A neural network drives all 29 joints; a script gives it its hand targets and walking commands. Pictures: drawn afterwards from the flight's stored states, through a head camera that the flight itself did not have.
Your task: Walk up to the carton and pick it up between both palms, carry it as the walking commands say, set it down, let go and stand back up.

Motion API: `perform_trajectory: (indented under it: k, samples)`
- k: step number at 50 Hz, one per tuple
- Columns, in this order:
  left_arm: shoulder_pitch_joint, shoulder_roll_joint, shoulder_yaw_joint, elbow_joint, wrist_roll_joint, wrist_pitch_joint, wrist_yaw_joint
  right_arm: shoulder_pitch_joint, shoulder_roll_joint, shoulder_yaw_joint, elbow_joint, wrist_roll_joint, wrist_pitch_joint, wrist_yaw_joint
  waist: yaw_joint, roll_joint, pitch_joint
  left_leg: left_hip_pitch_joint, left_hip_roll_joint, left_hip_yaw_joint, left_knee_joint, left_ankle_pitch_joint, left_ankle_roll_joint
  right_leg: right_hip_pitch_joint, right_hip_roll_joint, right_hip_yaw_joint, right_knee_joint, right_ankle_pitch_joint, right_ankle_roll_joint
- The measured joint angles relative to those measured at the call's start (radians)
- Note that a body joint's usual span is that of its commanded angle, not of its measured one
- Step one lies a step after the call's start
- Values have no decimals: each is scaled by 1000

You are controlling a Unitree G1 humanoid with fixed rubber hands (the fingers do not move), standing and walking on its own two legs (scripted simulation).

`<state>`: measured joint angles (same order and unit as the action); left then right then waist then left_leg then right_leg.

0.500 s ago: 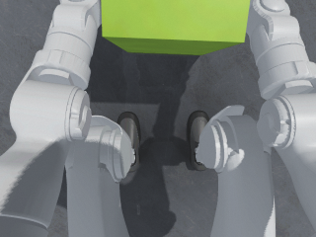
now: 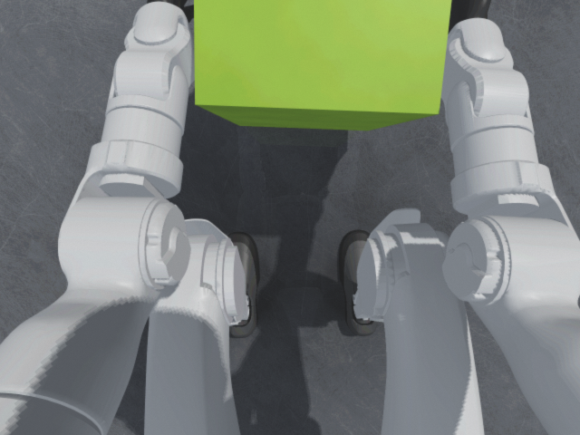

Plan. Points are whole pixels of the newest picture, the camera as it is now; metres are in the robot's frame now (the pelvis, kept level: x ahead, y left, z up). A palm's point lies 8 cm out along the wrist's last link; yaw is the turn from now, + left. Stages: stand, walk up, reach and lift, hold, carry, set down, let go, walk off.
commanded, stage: reach and lift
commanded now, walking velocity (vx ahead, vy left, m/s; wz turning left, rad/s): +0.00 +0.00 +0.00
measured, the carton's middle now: (312, 39) +0.54 -0.02 -0.18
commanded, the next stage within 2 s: none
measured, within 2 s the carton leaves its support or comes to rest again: neither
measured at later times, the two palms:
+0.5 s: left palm out of the picture +0.55 +0.13 -0.06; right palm (489, 2) +0.52 -0.17 -0.06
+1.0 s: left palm out of the picture +0.53 +0.13 +0.02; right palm out of the picture +0.50 -0.18 +0.02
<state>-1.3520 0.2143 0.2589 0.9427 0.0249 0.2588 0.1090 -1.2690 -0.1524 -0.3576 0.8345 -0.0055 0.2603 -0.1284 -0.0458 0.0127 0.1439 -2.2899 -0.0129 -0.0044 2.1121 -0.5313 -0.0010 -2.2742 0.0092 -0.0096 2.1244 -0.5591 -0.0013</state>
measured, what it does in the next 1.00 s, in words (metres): rises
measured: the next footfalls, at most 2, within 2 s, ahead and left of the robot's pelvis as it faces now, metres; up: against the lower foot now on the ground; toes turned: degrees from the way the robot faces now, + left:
none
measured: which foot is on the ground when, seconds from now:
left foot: down 0.00-1.00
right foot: down 0.00-1.00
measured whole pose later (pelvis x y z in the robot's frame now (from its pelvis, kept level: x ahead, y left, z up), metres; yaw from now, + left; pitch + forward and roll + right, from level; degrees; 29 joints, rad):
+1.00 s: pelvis +0.01 +0.00 +0.09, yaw -1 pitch +45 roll -1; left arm -1.14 0.07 0.41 0.74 0.18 0.38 0.05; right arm -1.07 -0.03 -0.50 0.64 -0.16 0.39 -0.03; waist -0.03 0.02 -0.10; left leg -2.09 -0.03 -0.01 1.80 -0.49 0.00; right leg -2.07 0.03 0.01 1.80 -0.51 0.01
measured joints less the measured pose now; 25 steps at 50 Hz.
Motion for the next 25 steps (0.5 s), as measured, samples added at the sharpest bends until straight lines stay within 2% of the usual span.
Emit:
perform_trajectory:
  k: [13, 25]
  samples:
    - [55, -58, 74, -103, 88, 52, -27, 54, 42, -71, -104, -69, 58, 41, 0, -1, -96, 5, -5, -8, -76, 3, 0, 9, 6, 0, -84, 7, 7]
    - [125, -88, 91, -185, 95, 90, -36, 109, 75, -91, -165, -90, 87, 58, 7, -5, -152, 47, -11, -6, -138, 3, 2, 49, 12, 11, -147, 10, 16]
